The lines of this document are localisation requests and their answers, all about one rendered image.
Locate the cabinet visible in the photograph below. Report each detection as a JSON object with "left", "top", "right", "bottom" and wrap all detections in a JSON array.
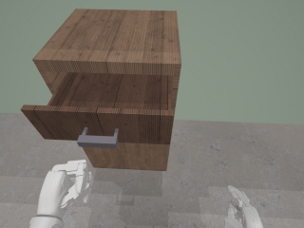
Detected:
[{"left": 32, "top": 9, "right": 181, "bottom": 171}]

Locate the robot left forearm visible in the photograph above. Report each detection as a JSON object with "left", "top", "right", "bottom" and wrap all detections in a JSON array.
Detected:
[{"left": 29, "top": 215, "right": 65, "bottom": 228}]

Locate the drawer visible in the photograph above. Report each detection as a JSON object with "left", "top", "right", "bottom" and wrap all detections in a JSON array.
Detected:
[{"left": 20, "top": 72, "right": 174, "bottom": 145}]

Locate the robot left hand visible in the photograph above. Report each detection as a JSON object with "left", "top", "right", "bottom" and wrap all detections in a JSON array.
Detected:
[{"left": 37, "top": 160, "right": 93, "bottom": 219}]

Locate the handle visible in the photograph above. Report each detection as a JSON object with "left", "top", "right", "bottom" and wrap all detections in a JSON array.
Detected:
[{"left": 77, "top": 127, "right": 119, "bottom": 148}]

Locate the robot right hand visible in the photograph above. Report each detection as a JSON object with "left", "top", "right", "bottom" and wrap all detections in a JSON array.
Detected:
[{"left": 224, "top": 185, "right": 263, "bottom": 228}]

